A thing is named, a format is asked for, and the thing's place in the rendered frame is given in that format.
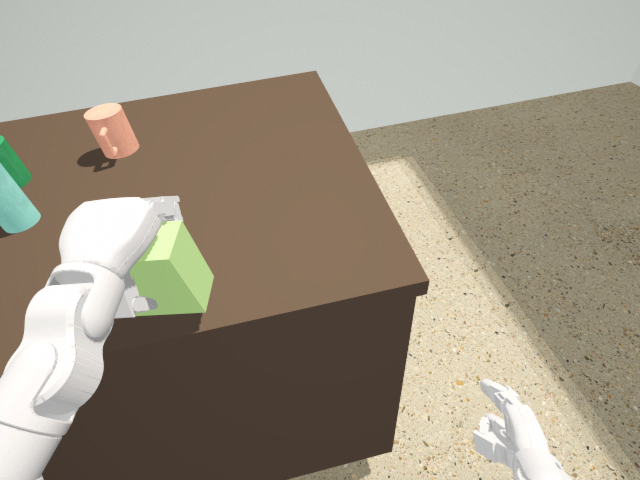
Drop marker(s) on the robot right forearm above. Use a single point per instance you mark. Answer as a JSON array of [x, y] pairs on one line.
[[537, 464]]

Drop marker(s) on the left robot hand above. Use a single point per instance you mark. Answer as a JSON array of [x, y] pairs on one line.
[[115, 233]]

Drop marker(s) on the table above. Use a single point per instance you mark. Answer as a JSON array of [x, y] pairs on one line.
[[297, 366]]

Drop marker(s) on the sponge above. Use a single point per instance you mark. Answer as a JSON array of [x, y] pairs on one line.
[[173, 272]]

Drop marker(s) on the right robot hand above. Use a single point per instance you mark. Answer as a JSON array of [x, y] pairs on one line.
[[498, 439]]

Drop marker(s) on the robot left forearm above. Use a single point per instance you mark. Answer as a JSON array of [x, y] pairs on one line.
[[57, 367]]

